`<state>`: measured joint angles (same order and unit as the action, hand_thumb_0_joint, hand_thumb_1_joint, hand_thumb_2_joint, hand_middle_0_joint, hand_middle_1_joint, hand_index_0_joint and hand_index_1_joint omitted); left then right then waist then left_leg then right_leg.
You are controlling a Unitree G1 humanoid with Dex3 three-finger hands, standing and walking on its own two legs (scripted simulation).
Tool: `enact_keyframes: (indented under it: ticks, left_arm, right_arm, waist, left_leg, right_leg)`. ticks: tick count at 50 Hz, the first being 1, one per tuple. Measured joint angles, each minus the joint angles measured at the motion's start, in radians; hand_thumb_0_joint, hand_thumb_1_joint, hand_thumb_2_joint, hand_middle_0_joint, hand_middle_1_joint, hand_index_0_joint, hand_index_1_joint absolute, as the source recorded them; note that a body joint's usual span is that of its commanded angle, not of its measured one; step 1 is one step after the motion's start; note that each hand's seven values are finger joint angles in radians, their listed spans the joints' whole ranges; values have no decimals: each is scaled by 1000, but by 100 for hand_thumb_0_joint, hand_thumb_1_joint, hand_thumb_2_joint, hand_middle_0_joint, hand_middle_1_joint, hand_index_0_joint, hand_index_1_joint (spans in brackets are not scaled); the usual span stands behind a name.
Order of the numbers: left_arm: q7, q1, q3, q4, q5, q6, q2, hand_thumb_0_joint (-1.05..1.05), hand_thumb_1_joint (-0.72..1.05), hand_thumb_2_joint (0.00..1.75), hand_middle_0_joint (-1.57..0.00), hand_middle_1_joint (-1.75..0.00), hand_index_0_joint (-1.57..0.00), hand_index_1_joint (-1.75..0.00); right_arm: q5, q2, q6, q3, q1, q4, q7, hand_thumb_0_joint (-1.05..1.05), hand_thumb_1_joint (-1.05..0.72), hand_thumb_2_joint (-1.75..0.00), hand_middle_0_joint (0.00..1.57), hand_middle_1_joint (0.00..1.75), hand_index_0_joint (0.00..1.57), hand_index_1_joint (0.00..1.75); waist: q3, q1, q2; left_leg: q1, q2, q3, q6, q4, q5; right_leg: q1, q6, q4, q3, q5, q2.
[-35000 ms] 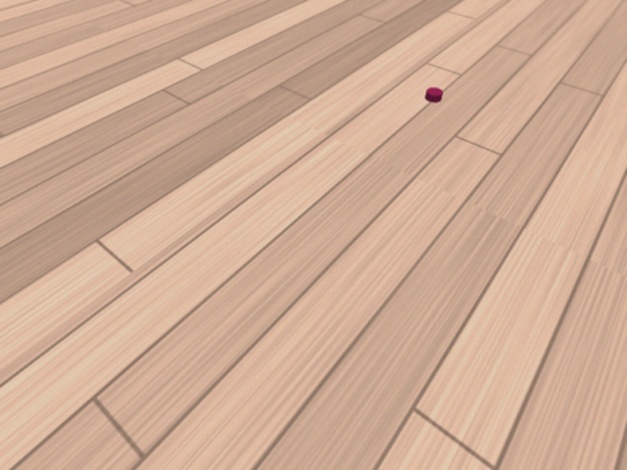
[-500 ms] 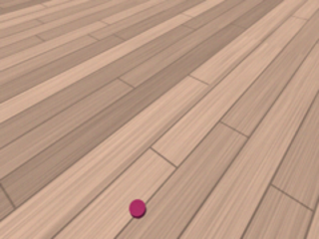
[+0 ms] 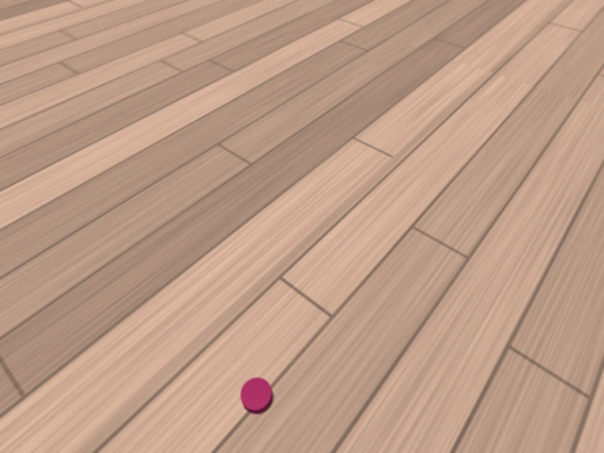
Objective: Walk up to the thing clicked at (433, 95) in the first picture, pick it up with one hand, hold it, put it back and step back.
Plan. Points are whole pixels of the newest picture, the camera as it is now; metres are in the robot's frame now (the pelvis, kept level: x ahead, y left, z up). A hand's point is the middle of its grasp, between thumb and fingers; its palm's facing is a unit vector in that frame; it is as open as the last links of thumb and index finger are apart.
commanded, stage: stand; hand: left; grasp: from above
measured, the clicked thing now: (256, 395) +0.42 +0.16 -0.76
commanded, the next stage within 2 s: step back in 0.74 s
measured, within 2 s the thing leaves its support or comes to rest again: neither
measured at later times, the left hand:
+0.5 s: hand out of the picture +0.08 +0.24 -0.15, palm faces -0.01 -0.94 -0.34, open 7.4 cm
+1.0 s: hand out of the picture +0.09 +0.29 -0.17, palm faces -0.04 -0.92 -0.39, open 7.4 cm
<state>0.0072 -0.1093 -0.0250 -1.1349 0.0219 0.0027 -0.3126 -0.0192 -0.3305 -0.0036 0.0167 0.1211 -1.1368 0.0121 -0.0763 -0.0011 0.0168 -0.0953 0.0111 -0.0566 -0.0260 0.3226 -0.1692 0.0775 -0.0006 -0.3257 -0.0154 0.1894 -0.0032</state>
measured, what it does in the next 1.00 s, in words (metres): stands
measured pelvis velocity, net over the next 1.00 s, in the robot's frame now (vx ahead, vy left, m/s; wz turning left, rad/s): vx -0.03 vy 0.03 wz -0.01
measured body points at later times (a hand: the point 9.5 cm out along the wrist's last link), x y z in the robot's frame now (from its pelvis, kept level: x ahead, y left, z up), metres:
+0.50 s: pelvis +0.01 +0.00 +0.00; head +0.01 -0.01 +0.45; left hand +0.09 +0.29 -0.13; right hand +0.08 -0.30 -0.14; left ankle +0.01 +0.14 -0.75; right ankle +0.00 -0.12 -0.75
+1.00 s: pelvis -0.03 +0.03 -0.02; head +0.03 +0.03 +0.43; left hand +0.09 +0.34 -0.14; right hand +0.04 -0.30 -0.14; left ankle -0.04 +0.14 -0.73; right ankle +0.00 -0.12 -0.75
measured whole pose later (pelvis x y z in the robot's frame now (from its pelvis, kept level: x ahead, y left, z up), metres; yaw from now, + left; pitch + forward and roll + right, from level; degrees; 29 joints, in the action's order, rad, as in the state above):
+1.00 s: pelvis -0.03 +0.03 -0.02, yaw +0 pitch -1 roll +0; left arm 0.02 -0.06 -0.06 -0.95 0.03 -0.04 -0.38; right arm 0.00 -0.41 0.04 0.05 0.12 -0.99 0.00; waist -0.17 0.02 -0.02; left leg -0.29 -0.04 -0.03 0.03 0.72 -0.39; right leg 0.29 0.02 -0.56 0.01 0.25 -0.05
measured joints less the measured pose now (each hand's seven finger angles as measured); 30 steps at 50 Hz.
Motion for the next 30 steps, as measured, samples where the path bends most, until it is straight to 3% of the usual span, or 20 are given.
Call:
enact_keyframes:
  ticks: [30]
  left_arm:
    - [-5,4,11,11,-5,3,-11,0,90,89,-21,-30,-20,-30]
  right_arm:
    - [2,-9,-4,-7,-8,3,-5,0,-90,-90,21,30,20,30]
  waist:
    - [9,2,-1]
  left_leg:
    - [9,5,5,-5,-13,-2]
  right_leg:
    - [0,-5,-3,5,7,4]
